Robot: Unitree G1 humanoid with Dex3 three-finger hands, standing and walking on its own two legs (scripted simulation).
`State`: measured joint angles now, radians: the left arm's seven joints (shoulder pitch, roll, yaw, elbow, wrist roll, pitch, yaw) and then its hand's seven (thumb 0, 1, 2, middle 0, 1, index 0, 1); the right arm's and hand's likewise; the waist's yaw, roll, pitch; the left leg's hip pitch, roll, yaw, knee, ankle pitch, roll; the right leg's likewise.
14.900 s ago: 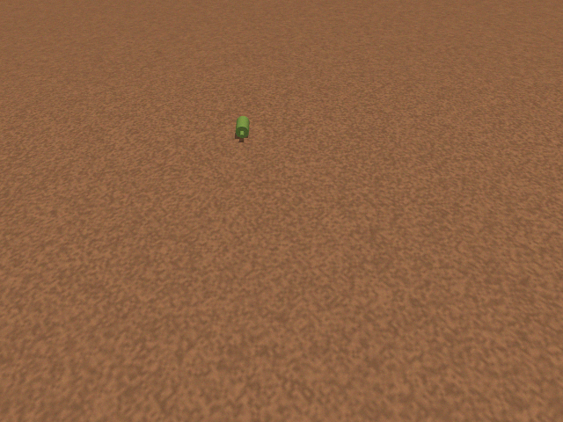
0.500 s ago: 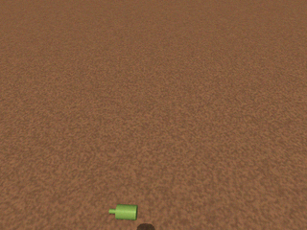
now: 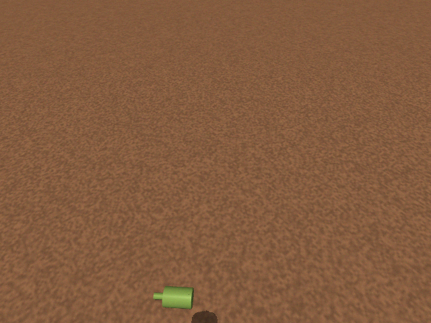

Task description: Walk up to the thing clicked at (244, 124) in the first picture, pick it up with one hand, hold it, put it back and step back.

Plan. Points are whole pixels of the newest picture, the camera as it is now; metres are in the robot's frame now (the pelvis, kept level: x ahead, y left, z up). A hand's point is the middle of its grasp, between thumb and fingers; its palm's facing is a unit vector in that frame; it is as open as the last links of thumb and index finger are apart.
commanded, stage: stand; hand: left
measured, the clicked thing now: (173, 296) +0.41 +0.21 -0.74
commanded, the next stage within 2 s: walk up in 0.52 s
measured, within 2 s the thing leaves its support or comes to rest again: neither
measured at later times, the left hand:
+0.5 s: hand out of the picture +0.07 +0.25 -0.16, palm faces -0.03 -0.94 -0.35, open 7.4 cm
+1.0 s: hand out of the picture +0.06 +0.15 -0.16, palm faces -0.03 -0.94 -0.35, open 7.4 cm
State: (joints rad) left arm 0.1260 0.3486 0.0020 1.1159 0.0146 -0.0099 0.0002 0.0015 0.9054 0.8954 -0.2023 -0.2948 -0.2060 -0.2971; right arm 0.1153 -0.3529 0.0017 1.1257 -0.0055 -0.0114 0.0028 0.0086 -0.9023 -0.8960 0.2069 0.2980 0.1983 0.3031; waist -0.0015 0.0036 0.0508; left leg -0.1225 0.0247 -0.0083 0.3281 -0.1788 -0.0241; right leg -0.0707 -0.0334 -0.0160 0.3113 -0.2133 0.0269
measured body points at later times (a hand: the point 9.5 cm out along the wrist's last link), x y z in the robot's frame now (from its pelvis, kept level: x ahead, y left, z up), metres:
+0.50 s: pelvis +0.00 +0.00 +0.00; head +0.02 +0.00 +0.45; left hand +0.07 +0.30 -0.13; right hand +0.07 -0.30 -0.13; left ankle +0.00 +0.13 -0.75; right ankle -0.03 -0.13 -0.75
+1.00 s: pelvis +0.00 -0.10 -0.01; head +0.04 -0.11 +0.44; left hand +0.06 +0.20 -0.13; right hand +0.06 -0.42 -0.14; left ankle -0.01 +0.05 -0.72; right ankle -0.01 -0.19 -0.75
